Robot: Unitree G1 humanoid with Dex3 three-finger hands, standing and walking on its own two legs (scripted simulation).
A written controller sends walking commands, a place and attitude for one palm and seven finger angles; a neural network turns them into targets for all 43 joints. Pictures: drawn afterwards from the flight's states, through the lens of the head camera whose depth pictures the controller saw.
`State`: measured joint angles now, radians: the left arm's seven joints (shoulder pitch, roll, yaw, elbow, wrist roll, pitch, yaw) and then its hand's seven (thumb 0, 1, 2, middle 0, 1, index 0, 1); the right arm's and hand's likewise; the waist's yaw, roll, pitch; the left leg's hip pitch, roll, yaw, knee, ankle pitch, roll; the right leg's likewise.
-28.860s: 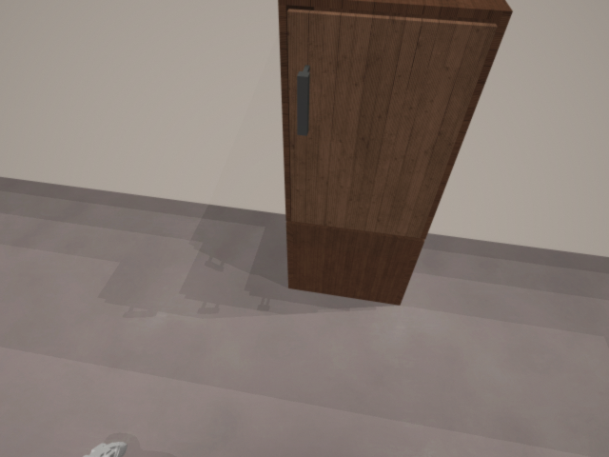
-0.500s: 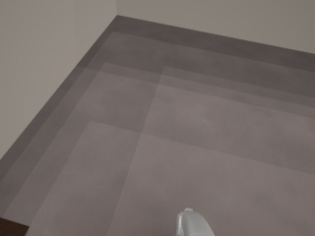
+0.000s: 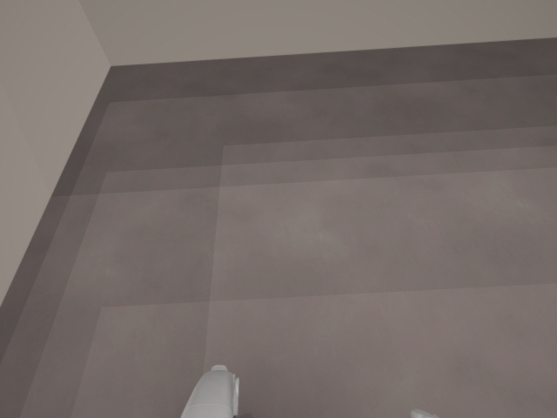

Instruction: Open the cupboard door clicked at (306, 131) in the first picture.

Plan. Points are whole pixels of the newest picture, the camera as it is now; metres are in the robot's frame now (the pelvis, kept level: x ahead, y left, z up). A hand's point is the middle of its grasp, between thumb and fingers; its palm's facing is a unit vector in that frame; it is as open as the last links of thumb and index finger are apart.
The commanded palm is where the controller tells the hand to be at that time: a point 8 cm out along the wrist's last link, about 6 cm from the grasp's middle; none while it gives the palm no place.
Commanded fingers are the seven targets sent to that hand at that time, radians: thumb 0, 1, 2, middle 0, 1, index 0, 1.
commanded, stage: walk to a spot facing it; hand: left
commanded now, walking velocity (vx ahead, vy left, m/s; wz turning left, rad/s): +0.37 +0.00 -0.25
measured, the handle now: out of the picture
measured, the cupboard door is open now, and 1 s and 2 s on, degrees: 42 42 42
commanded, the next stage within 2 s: turn to face it in 0.46 s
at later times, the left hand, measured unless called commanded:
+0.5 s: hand (207, 272) +0.40 +0.19 -0.18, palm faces -0.15 -0.98 -0.14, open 7.4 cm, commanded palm none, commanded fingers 0.00 0.90 0.90 -0.20 -0.30 -0.20 -0.30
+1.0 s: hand (240, 193) +0.59 +0.14 -0.16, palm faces -0.07 -0.97 -0.24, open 7.1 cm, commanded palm none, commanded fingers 0.00 0.90 0.90 -0.20 -0.30 -0.20 -0.30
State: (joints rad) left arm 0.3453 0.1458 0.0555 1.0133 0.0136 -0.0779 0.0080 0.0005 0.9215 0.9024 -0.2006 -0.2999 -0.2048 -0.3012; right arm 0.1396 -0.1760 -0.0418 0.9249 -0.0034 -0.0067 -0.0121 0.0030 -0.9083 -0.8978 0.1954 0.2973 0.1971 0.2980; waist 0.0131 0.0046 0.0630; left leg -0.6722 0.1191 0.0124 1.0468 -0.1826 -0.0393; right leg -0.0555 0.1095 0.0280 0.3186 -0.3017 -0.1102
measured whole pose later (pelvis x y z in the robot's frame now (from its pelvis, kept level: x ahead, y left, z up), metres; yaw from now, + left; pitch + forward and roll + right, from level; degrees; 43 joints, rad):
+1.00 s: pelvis +0.48 -0.03 -0.01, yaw -5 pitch +1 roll +1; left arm 0.17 0.16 0.05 0.96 0.02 -0.05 0.04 -0.03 0.96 0.90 -0.20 -0.30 -0.21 -0.30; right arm 0.27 -0.16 -0.03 1.05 -0.01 0.06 -0.01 0.03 -0.95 -0.90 0.20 0.30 0.20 0.30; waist -0.04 0.01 0.05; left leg -0.51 0.10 0.08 0.95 -0.36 -0.05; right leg -0.17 -0.04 -0.28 0.48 -0.33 -0.07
